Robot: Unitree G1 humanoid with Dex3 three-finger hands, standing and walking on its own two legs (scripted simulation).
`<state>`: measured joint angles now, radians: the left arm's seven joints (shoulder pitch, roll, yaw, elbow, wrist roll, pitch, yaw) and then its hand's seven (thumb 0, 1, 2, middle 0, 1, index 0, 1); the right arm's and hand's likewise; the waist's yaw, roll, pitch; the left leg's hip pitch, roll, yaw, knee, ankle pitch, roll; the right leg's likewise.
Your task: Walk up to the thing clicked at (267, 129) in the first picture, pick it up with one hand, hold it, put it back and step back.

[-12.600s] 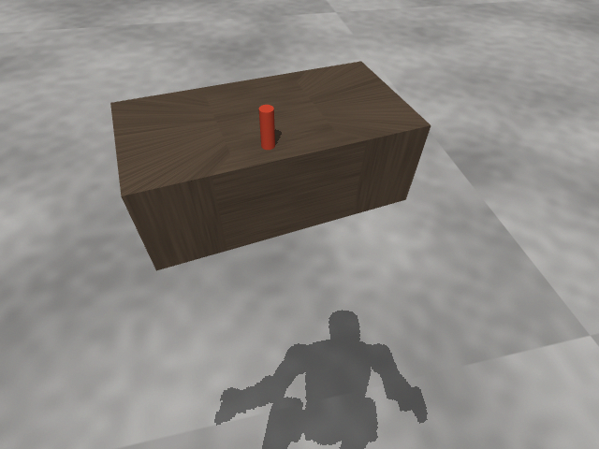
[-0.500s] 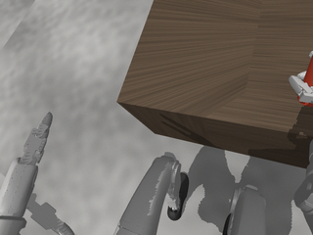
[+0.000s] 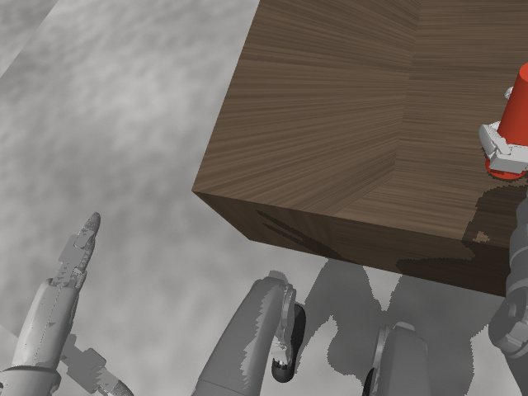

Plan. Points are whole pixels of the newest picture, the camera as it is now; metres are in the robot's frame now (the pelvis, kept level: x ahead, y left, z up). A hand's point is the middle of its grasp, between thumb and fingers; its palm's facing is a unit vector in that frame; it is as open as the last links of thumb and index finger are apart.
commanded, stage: settle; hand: right
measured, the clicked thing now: (523, 125) +0.54 -0.20 -0.01
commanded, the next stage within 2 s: lift in 0.64 s
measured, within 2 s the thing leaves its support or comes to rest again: neither
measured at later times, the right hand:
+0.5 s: hand (519, 124) +0.53 -0.19 +0.00, palm faces +0.15 +0.99 +0.01, open 7.9 cm
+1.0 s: hand out of the picture +0.52 -0.19 +0.03, palm faces +0.15 +0.99 +0.01, open 7.9 cm
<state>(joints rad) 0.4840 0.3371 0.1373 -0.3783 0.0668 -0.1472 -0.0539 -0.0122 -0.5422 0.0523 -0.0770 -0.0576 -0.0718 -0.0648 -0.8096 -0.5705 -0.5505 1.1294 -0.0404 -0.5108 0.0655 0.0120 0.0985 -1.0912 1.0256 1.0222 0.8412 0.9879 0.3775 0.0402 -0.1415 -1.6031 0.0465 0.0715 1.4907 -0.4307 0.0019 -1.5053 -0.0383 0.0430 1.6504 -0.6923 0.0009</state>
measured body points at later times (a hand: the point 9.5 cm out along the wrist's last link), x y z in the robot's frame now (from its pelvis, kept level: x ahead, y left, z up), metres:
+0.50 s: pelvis +0.01 +0.00 +0.02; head +0.19 -0.06 +0.43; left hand +0.17 +0.27 +0.11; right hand +0.52 -0.24 +0.00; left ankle +0.12 +0.13 -0.54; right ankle +0.03 -0.12 -0.54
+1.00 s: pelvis +0.02 +0.00 +0.05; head +0.19 -0.05 +0.46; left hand +0.18 +0.27 +0.11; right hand +0.51 -0.24 +0.03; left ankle +0.12 +0.13 -0.54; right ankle +0.03 -0.12 -0.54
